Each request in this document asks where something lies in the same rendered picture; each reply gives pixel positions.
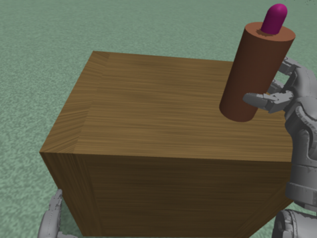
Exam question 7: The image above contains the bottle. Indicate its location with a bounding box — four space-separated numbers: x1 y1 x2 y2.
219 3 296 122

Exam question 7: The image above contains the right robot hand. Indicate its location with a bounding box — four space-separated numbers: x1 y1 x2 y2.
243 56 317 114

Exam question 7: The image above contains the left robot hand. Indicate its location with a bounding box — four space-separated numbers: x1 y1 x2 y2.
37 189 78 238

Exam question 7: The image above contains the right robot arm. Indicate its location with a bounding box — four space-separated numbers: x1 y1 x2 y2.
271 97 317 238

